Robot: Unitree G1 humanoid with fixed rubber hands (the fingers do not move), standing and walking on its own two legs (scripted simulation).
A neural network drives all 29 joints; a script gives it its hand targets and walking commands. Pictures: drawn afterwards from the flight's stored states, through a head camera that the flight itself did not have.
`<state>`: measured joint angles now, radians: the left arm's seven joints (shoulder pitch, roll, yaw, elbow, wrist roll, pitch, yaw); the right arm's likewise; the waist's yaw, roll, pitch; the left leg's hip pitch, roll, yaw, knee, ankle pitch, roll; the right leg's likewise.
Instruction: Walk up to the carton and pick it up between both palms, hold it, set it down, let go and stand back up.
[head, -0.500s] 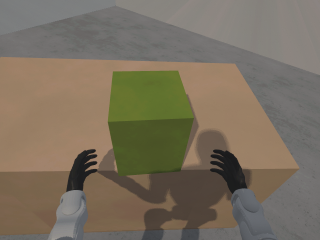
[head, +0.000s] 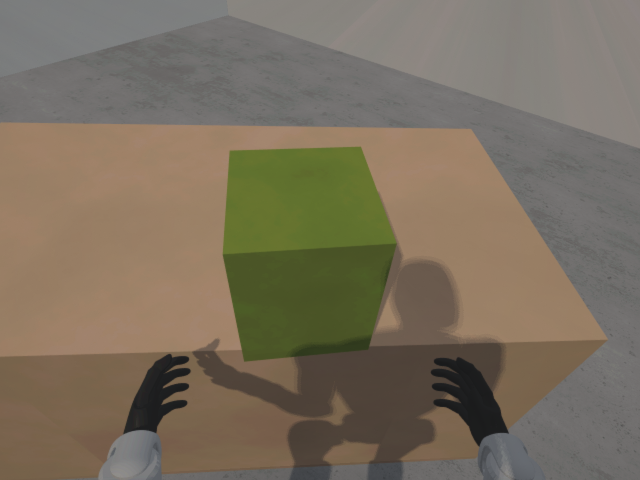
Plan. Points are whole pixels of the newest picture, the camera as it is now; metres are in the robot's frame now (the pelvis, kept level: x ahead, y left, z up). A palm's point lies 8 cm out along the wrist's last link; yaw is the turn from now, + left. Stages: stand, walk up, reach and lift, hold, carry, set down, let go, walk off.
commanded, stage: set down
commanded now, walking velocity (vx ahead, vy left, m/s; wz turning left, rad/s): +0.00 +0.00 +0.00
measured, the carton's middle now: (302, 254) +0.43 +0.04 +0.03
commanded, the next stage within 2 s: let go in 0.78 s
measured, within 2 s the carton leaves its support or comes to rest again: neither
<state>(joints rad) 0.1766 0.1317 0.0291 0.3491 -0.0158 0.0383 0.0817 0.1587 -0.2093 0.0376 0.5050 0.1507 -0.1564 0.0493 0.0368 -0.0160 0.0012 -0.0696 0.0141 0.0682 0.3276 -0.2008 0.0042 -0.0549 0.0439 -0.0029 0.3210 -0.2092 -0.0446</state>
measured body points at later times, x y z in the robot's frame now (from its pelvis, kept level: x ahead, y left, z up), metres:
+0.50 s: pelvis +0.00 +0.00 +0.00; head -0.01 +0.01 +0.45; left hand +0.18 +0.23 -0.07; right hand +0.18 -0.22 -0.07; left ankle -0.01 +0.11 -0.75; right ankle -0.02 -0.09 -0.75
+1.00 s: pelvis -0.01 +0.00 +0.00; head -0.02 +0.01 +0.45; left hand +0.16 +0.23 -0.09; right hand +0.16 -0.23 -0.09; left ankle -0.01 +0.11 -0.75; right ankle -0.02 -0.09 -0.75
